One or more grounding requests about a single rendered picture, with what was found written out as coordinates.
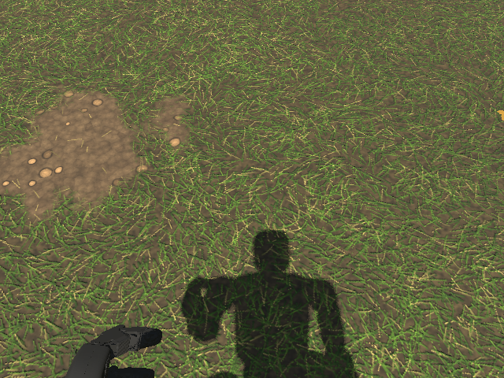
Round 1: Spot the left robot hand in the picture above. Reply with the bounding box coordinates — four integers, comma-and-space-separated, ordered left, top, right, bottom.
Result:
65, 324, 162, 378

